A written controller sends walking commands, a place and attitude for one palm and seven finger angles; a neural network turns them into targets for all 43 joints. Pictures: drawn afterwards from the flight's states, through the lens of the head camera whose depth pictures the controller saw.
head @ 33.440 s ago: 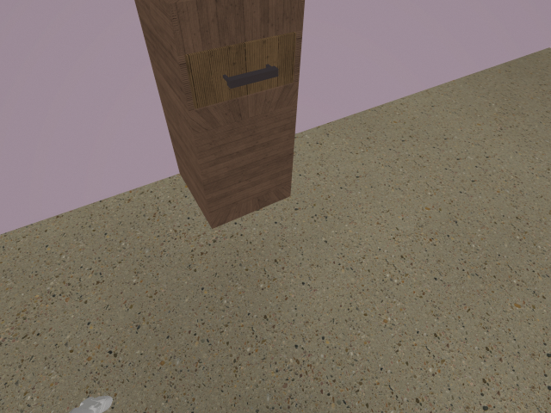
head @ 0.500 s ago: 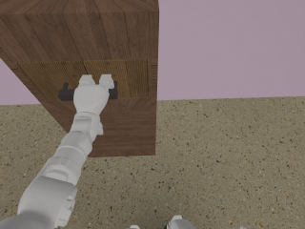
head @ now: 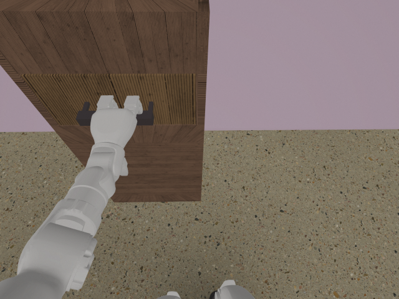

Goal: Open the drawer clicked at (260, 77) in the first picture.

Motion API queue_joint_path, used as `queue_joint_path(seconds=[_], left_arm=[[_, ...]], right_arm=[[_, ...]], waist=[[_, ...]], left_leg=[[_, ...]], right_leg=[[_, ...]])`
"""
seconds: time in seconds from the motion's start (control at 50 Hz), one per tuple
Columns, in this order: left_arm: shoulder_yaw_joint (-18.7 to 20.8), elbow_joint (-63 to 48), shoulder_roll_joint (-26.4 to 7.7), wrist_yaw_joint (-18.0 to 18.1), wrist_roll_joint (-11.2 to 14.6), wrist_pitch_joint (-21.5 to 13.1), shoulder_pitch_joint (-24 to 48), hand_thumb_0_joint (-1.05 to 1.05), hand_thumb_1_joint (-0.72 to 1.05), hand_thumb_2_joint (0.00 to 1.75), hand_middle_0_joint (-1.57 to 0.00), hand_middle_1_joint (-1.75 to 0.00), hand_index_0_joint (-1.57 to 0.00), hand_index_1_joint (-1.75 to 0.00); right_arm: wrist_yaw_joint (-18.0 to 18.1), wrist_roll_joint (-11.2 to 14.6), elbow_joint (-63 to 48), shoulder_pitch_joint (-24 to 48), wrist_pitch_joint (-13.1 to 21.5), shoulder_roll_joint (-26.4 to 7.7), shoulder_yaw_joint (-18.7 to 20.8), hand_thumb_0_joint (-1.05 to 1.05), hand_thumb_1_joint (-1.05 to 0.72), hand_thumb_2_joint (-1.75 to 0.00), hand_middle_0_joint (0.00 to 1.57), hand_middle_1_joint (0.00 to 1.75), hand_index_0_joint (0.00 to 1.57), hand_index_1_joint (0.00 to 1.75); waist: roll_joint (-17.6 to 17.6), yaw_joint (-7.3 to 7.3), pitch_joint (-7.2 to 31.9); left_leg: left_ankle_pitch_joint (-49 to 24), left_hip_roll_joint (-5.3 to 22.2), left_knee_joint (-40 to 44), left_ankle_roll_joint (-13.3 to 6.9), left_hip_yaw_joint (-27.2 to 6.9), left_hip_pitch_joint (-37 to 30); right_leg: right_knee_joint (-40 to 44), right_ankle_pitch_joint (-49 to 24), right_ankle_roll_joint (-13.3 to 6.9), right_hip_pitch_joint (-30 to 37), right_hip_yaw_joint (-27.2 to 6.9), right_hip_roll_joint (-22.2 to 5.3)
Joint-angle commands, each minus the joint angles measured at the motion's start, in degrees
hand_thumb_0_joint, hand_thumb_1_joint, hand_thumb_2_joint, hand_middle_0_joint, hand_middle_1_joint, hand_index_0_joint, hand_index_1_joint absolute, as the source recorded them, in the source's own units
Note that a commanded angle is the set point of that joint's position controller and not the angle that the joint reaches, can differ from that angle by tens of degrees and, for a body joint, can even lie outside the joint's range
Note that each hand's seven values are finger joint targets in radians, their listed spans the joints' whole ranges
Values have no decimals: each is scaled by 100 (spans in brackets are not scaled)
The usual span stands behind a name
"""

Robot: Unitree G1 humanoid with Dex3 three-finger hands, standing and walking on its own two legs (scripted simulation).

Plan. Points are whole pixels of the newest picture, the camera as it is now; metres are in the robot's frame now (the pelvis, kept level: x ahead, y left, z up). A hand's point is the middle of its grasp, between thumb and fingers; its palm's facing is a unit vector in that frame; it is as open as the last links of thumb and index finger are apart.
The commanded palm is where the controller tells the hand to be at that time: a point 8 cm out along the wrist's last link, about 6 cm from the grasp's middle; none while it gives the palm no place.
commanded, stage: lower the fingers behind the handle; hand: left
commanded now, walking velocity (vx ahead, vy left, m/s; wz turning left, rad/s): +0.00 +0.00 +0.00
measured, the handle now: (117, 111) +0.54 +0.21 +0.00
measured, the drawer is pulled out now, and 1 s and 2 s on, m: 0.00 0.00 0.00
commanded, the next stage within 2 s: lift the fingers back up to retry in 0.42 s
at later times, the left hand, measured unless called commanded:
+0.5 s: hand (123, 136) +0.46 +0.18 +0.01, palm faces -0.01 +0.00 -1.00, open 14.2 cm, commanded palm +0.42 +0.17 +0.04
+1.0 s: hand (125, 125) +0.46 +0.17 +0.05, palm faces +0.05 -0.04 -1.00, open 13.8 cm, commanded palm +0.42 +0.17 +0.11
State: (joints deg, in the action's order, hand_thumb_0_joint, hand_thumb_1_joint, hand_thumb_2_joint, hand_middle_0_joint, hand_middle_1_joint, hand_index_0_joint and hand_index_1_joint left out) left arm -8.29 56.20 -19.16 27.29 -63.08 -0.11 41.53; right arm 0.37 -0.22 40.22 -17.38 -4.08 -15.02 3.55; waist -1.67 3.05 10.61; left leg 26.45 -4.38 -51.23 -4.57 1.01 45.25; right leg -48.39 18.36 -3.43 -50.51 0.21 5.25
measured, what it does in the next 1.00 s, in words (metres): stands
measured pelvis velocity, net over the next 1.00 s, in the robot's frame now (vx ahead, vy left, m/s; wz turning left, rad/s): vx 0.01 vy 0.00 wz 0.00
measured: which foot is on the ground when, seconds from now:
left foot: down 0.00-1.00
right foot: down 0.00-1.00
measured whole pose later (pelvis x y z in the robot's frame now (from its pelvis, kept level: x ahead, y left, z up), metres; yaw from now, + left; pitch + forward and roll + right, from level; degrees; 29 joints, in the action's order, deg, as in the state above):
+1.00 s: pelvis +0.01 +0.00 +0.02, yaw +0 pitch +16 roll -1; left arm -8.3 50.7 -17.4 23.9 -61.7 1.8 38.3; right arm 0.7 0.4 39.4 -15.5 -5.2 -13.3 3.0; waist -3.8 2.8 8.7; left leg 24.2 -4.4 -43.4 -4.5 1.0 35.2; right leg -41.6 16.7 -3.4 -40.8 -0.7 5.3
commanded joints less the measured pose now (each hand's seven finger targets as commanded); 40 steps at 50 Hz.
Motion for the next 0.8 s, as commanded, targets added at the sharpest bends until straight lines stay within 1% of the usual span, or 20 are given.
queue_joint_path(seconds=[0.0,0.06,0.12,0.16,0.18,0.24,0.3,0.34,0.38,0.42,0.48,0.5,0.54,0.58,0.64,0.66,0.72,0.74,0.76,0.78], left_arm=[[-89,-39,-370,45,-120,317,1693,0,-50,30,-30,-120,-30,-120],[77,0,-678,90,-75,597,2030,0,-50,30,-30,-120,-30,-120],[-96,84,-528,-41,24,828,2156,0,-50,30,-30,-120,-30,-120],[48,206,-746,-158,61,881,2091,0,-50,30,-30,-120,-30,-120],[-85,207,-596,-235,106,890,2087,0,-50,30,-30,-120,-30,-120],[21,298,-691,-451,175,781,1814,0,-50,30,-30,-120,-30,-120],[-134,167,-536,-588,187,554,1856,0,-50,30,-30,-120,-30,-120],[17,102,-662,-630,195,392,1685,0,-50,30,-30,-120,-30,-120],[-193,7,-402,-647,182,261,1650,0,-50,30,-30,-120,-30,-120],[-251,-36,-332,-597,133,179,1725,0,-50,30,-30,-120,-30,-120],[-127,-101,-395,-463,113,134,1713,0,-50,30,-30,-120,-30,-120],[-185,-190,-330,-428,112,136,1787,0,-50,30,-30,-120,-30,-120],[28,-552,-591,-327,130,148,2030,0,-50,30,-30,-120,-30,-120],[-41,-763,-494,-257,112,194,2189,0,-50,30,-30,-120,-30,-120],[137,-977,-722,-216,155,265,2317,0,-50,30,-30,-120,-30,-120],[52,-1049,-643,-227,180,277,2334,0,-50,30,-30,-120,-30,-120],[283,-1221,-893,-241,202,230,2166,0,-50,30,-30,-120,-30,-120],[291,-1466,-932,-253,208,171,2299,0,-50,30,-30,-120,-30,-120],[174,-1421,-779,-259,203,153,2185,0,-50,30,-30,-120,-30,-120],[272,-1454,-886,-242,185,121,2244,0,-50,30,-30,-120,-30,-120]], right_arm=[[-39,18,-347,-465,123,-685,221,0,-90,-90,20,30,20,30],[-35,23,-317,-470,78,-734,205,0,-90,-90,20,30,20,30],[-10,48,-360,-426,26,-721,160,0,-90,-90,20,30,20,30],[25,57,-376,-425,-8,-735,127,0,-90,-90,20,30,20,30],[42,60,-426,-395,-11,-718,99,0,-90,-90,20,30,20,30],[89,73,-513,-357,-8,-729,56,0,-90,-90,20,30,20,30],[125,82,-554,-371,66,-703,41,0,-90,-90,20,30,20,30],[129,69,-592,-393,97,-717,46,0,-90,-90,20,30,20,30],[126,69,-598,-411,141,-675,49,0,-90,-90,20,30,20,30],[112,62,-550,-452,177,-678,70,0,-90,-90,20,30,20,30],[81,59,-499,-501,205,-679,121,0,-90,-90,20,30,20,30],[66,50,-493,-512,218,-676,126,0,-90,-90,20,30,20,30],[54,42,-488,-500,199,-690,166,0,-90,-90,20,30,20,30],[39,45,-456,-523,180,-661,203,0,-90,-90,20,30,20,30],[50,42,-442,-485,119,-681,224,0,-90,-90,20,30,20,30],[56,51,-454,-465,115,-659,221,0,-90,-90,20,30,20,30],[93,73,-509,-380,86,-649,199,0,-90,-90,20,30,20,30],[106,61,-518,-322,80,-664,202,0,-90,-90,20,30,20,30],[107,76,-534,-302,79,-622,192,0,-90,-90,20,30,20,30],[115,79,-518,-299,70,-638,190,0,-90,-90,20,30,20,30]], waist=[[202,305,1650],[175,344,1836],[179,395,1867],[310,374,1841],[294,400,1764],[482,346,1587],[503,408,1375],[520,314,1527],[420,346,1450],[432,396,1397],[394,339,1553],[318,346,1614],[160,274,2006],[-12,270,2215],[46,250,2396],[31,257,2363],[118,144,2243],[-37,140,2316],[-57,135,2145],[45,147,2067]], left_leg=[[-1653,239,463,322,-277,-422],[-1574,239,475,307,-277,-458],[-1520,221,531,288,-254,-443],[-1435,210,556,253,-244,-354],[-1307,198,588,244,-238,-309],[-1071,181,645,202,-239,-151],[-847,208,629,184,-250,-92],[-873,198,605,180,-260,-84],[-870,204,555,184,-257,-100],[-850,231,520,195,-293,-119],[-945,240,471,216,-313,-173],[-1012,242,461,228,-314,-215],[-1277,246,509,259,-345,-484],[-1609,283,562,306,-371,-864],[-1962,290,645,323,-382,-1144],[-1984,281,687,305,-348,-1166],[-2156,274,873,289,-333,-1294],[-2374,284,903,316,-349,-1456],[-2421,288,948,316,-343,-1508],[-2410,302,982,316,-347,-1524]], right_leg=[[365,-1041,15,1288,-213,-220],[380,-977,35,1373,-214,-225],[425,-1008,67,1537,-206,-233],[457,-1016,80,1676,-230,-240],[489,-923,92,1695,-224,-249],[563,-773,90,1794,-258,-262],[577,-545,107,1587,-274,-284],[533,-571,82,1680,-293,-279],[501,-548,80,1502,-292,-278],[469,-474,73,1313,-272,-265],[403,-497,55,1261,-266,-257],[388,-547,53,1249,-261,-260],[375,-743,31,1470,-259,-250],[393,-915,35,1520,-204,-241],[501,-1173,47,1813,-199,-220],[558,-1247,60,1921,-219,-228],[699,-1434,52,2274,-230,-234],[718,-1557,37,2306,-230,-238],[765,-1538,40,2292,-211,-237],[803,-1527,43,2294,-210,-234]])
